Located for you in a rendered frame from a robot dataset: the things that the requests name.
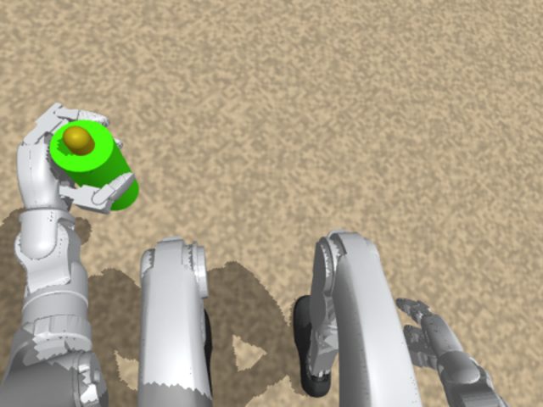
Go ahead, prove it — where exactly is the left robot hand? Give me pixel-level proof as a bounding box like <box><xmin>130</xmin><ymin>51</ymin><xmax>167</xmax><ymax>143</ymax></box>
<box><xmin>16</xmin><ymin>103</ymin><xmax>136</xmax><ymax>215</ymax></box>

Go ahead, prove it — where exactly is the right robot arm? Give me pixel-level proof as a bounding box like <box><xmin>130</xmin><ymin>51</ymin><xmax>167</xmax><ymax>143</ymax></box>
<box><xmin>436</xmin><ymin>351</ymin><xmax>510</xmax><ymax>407</ymax></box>

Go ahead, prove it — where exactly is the right robot hand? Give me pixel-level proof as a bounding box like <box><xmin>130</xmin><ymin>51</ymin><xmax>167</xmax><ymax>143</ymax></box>
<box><xmin>395</xmin><ymin>298</ymin><xmax>464</xmax><ymax>370</ymax></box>

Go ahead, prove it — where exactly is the right robot foot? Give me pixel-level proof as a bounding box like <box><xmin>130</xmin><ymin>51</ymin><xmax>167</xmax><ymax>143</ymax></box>
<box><xmin>293</xmin><ymin>295</ymin><xmax>331</xmax><ymax>398</ymax></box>

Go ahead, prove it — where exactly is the left robot arm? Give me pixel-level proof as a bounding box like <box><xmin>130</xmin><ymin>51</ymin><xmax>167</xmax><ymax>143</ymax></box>
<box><xmin>0</xmin><ymin>208</ymin><xmax>109</xmax><ymax>407</ymax></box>

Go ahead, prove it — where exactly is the bottle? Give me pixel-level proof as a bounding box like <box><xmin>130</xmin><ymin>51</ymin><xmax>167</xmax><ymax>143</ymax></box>
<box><xmin>49</xmin><ymin>120</ymin><xmax>139</xmax><ymax>211</ymax></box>

